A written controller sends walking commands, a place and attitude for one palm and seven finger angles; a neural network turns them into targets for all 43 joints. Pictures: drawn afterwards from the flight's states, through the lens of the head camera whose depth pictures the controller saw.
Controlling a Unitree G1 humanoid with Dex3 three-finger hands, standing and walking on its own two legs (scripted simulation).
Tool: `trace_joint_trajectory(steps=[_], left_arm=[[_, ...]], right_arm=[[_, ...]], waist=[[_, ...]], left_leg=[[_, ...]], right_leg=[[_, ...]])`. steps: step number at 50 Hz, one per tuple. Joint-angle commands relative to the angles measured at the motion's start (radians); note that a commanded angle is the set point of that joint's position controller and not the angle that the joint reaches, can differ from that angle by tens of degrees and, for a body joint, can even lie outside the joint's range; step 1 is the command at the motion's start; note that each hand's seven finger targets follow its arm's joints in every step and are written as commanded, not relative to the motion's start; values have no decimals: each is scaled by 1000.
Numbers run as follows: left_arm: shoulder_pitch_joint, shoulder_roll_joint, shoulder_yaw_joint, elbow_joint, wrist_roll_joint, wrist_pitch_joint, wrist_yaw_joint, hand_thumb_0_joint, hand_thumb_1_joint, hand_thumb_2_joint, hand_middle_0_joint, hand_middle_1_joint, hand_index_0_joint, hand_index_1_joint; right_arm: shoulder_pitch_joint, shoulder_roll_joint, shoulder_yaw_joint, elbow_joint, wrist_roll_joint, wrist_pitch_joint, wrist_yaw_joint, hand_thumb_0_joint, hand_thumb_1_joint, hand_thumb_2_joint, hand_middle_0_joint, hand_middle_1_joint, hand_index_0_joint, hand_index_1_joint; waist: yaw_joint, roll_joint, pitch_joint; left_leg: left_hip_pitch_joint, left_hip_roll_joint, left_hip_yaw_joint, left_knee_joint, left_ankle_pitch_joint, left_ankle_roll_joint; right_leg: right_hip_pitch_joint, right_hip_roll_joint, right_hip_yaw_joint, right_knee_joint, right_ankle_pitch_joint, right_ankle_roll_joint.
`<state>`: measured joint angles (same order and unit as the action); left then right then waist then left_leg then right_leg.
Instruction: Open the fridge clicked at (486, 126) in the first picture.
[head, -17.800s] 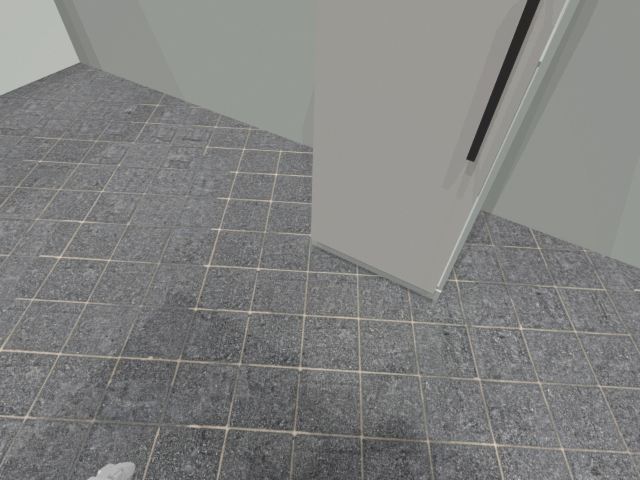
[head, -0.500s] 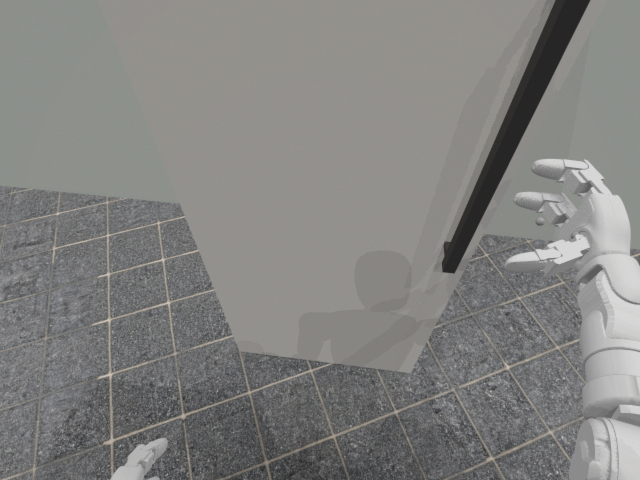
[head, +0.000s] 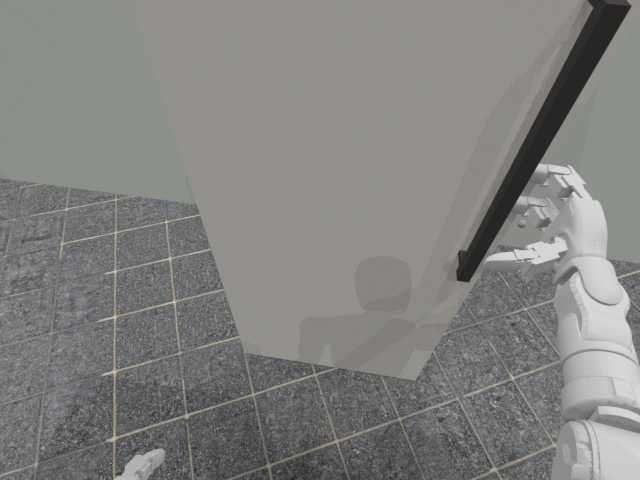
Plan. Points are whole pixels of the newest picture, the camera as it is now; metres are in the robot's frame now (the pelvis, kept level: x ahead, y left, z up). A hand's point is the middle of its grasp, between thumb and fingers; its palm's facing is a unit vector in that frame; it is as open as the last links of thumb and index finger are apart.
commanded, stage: feel for the door with the fingertips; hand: right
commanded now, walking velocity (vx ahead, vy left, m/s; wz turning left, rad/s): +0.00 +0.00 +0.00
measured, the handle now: (511, 174) +0.48 -0.18 +0.15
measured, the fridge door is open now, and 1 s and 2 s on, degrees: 0 0 0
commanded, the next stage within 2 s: slide the fingers in behind the handle in 0.30 s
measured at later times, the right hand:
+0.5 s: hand (524, 219) +0.43 -0.20 +0.12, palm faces +0.02 +1.00 +0.00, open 13.5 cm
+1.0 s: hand (521, 222) +0.43 -0.19 +0.12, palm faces +0.03 +1.00 +0.01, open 13.8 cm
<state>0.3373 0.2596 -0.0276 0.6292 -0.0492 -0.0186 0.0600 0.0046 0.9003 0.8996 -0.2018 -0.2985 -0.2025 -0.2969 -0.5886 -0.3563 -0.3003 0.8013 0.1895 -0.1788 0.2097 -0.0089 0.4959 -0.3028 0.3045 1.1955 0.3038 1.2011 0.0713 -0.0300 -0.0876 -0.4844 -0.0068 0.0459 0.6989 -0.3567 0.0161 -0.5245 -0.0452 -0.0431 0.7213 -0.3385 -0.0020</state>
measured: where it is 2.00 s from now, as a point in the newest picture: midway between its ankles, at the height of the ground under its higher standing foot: outside the picture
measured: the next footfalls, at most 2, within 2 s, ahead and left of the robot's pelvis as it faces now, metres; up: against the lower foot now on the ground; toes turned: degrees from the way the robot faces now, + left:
none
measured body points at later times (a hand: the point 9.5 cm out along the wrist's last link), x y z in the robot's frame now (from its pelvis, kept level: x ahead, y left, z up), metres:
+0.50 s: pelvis +0.00 +0.00 +0.00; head +0.04 +0.00 +0.45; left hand +0.07 +0.26 -0.12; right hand +0.43 -0.25 +0.12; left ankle -0.01 +0.11 -0.72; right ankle +0.01 -0.12 -0.72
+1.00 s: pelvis -0.01 -0.01 +0.00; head +0.04 -0.01 +0.44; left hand +0.07 +0.25 -0.12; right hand +0.42 -0.25 +0.12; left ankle -0.01 +0.11 -0.72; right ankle +0.01 -0.12 -0.72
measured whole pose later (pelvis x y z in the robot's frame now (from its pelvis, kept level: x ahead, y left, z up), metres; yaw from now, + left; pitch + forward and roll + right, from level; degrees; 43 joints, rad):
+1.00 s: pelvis -0.01 -0.01 +0.00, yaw +0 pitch +9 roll +1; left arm 0.36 0.26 -0.02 0.64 -0.05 -0.01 0.05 0.00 0.90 0.90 -0.20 -0.30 -0.20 -0.30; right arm -0.66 -0.35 -0.26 0.88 0.18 -0.23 0.19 -0.01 0.50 -0.30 0.33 1.22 0.32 1.21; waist 0.07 -0.02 -0.09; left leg -0.52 0.00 0.05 0.72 -0.35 0.00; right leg -0.58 -0.04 -0.04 0.75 -0.34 -0.01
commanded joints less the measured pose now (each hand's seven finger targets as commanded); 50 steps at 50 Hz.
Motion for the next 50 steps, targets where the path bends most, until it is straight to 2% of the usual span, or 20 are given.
trace_joint_trajectory(steps=[1, 3, 5, 7, 11, 15, 16, 20, 27, 29, 30, 33, 34, 39, 41, 44, 45, 46, 48, 50], left_arm=[[16, 147, 59, -113, -6, -32, 12, 0, 900, 900, -200, -300, -200, -300], [18, 146, 60, -106, -6, -32, 13, 0, 900, 900, -200, -300, -200, -300], [29, 150, 61, -97, -7, -31, 16, 0, 900, 900, -200, -300, -200, -300], [26, 149, 61, -88, -8, -33, 17, 0, 900, 900, -200, -300, -200, -300], [33, 150, 64, -79, -5, -33, 17, 0, 900, 900, -200, -300, -200, -300], [42, 152, 62, -76, -2, -25, 16, 0, 900, 900, -200, -300, -200, -300], [34, 149, 62, -82, -5, -26, 15, 0, 900, 900, -200, -300, -200, -300], [48, 154, 61, -69, -2, -20, 18, 0, 900, 900, -200, -300, -200, -300], [45, 156, 59, -82, -3, -20, 16, 0, 900, 900, -200, -300, -200, -300], [37, 152, 57, -89, -5, -19, 15, 0, 900, 900, -200, -300, -200, -300], [44, 151, 58, -87, -4, -20, 14, 0, 900, 900, -200, -300, -200, -300], [44, 159, 59, -88, -4, -20, 15, 0, 900, 900, -200, -300, -200, -300], [41, 155, 58, -92, -4, -23, 13, 0, 900, 900, -200, -300, -200, -300], [42, 153, 61, -93, -3, -27, 8, 0, 900, 900, -200, -300, -200, -300], [47, 158, 63, -91, -3, -26, 9, 0, 900, 900, -200, -300, -200, -300], [43, 153, 64, -92, -3, -29, 6, 0, 900, 900, -200, -300, -200, -300], [53, 155, 65, -87, -1, -28, 6, 0, 900, 900, -200, -300, -200, -300], [43, 152, 65, -90, -3, -30, 4, 0, 900, 900, -200, -300, -200, -300], [43, 149, 66, -89, -2, -33, -1, 0, 900, 900, -200, -300, -200, -300], [48, 149, 67, -87, 0, -33, -3, 0, 900, 900, -200, -300, -200, -300]], right_arm=[[-400, -237, -46, -202, 15, -78, 3, 0, 500, -300, 300, 1200, 300, 1200], [-436, -230, -35, -200, 18, -88, 13, 0, 500, -300, 300, 1200, 300, 1200], [-470, -227, -20, -181, 20, -96, 20, 0, 500, -300, 300, 1200, 300, 1200], [-528, -213, -1, -176, 19, -103, 27, 0, 500, -300, 300, 1200, 300, 1200], [-522, -245, -37, -166, 18, -117, 20, 0, 500, -300, 300, 1200, 300, 1200], [-532, -270, -51, -141, 13, -119, 13, 0, 500, -300, 300, 1200, 300, 1200], [-529, -247, -36, -140, 11, -118, 14, 0, 500, -300, 300, 1200, 300, 1200], [-579, -275, -46, -94, 10, -120, 15, 0, 500, -300, 300, 1200, 300, 1200], [-543, -292, -70, -72, 13, -134, 29, 0, 500, -300, 300, 1200, 300, 1200], [-540, -255, -37, -86, 15, -132, 30, 0, 500, -300, 300, 1200, 300, 1200], [-551, -233, -21, -79, 16, -132, 27, 0, 500, -300, 300, 1200, 300, 1200], [-545, -274, -52, -74, 8, -132, 16, 0, 500, -300, 300, 1200, 300, 1200], [-559, -236, -16, -90, 5, -132, 17, 0, 500, -300, 300, 1200, 300, 1200], [-530, -204, -6, -104, 9, -123, 7, 0, 500, -300, 300, 1200, 300, 1200], [-515, -220, -20, -90, 6, -120, 2, 0, 500, -300, 300, 1200, 300, 1200], [-527, -185, 9, -121, 1, -117, -5, 0, 500, -300, 300, 1200, 300, 1200], [-521, -201, -3, -115, -1, -116, -11, 0, 500, -300, 300, 1200, 300, 1200], [-546, -177, 20, -146, -3, -119, -11, 0, 500, -300, 300, 1200, 300, 1200], [-519, -150, 35, -153, -4, -115, -16, 0, 500, -300, 300, 1200, 300, 1200], [-520, -127, 53, -152, 0, -112, -22, 0, 500, -300, 300, 1200, 300, 1200]], waist=[[-5, 24, -276], [0, 4, -273], [18, 51, -263], [27, 8, -271], [9, 0, -336], [10, 33, -323], [9, -6, -323], [29, 26, -282], [4, -8, -312], [9, -30, -303], [21, 5, -285], [12, 11, -284], [18, -14, -286], [13, -15, -287], [13, 23, -285], [16, -18, -291], [19, 11, -288], [20, -40, -301], [15, -53, -308], [25, 3, -290]], left_leg=[[132, -16, -37, -93, 346, -6], [118, -17, -38, -93, 342, -5], [110, -17, -38, -99, 323, -7], [79, -16, -38, -100, 305, -7], [102, -17, -39, -86, 337, -3], [127, -15, -39, -83, 348, -7], [112, -15, -40, -83, 355, -6], [91, -16, -40, -92, 315, -8], [91, -17, -36, -82, 289, -1], [66, -19, -32, -86, 266, -1], [57, -21, -27, -88, 253, -1], [48, -22, -29, -89, 231, -2], [42, -22, -27, -87, 226, -1], [24, -26, -19, -84, 213, 2], [34, -25, -20, -84, 215, 0], [17, -26, -17, -83, 217, 2], [19, -27, -14, -83, 209, 3], [9, -25, -18, -80, 225, 3], [-1, -29, -9, -74, 230, 7], [2, -31, -4, -77, 233, 7]], right_leg=[[142, 40, 26, -70, 225, -38], [152, 40, 29, -68, 221, -37], [146, 39, 34, -61, 206, -41], [168, 39, 37, -62, 194, -39], [190, 41, 41, -51, 235, -38], [151, 41, 40, -53, 235, -40], [163, 42, 35, -54, 238, -39], [139, 41, 40, -51, 204, -41], [138, 41, 45, -57, 193, -36], [152, 39, 44, -62, 179, -33], [147, 38, 48, -59, 176, -37], [140, 34, 51, -67, 156, -35], [148, 36, 53, -68, 154, -34], [164, 33, 55, -68, 155, -31], [146, 31, 58, -67, 154, -33], [174, 31, 56, -67, 164, -30], [171, 28, 62, -63, 166, -32], [189, 30, 58, -61, 181, -29], [215, 27, 66, -62, 205, -23], [207, 26, 71, -56, 211, -27]])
